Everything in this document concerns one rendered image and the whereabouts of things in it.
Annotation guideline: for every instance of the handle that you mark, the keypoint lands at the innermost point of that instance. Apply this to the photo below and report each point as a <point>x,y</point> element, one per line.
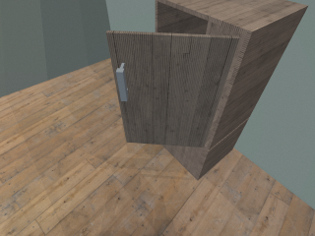
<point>121,81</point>

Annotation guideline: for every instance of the cupboard door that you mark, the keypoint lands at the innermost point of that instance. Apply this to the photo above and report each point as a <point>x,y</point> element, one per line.
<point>174,82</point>

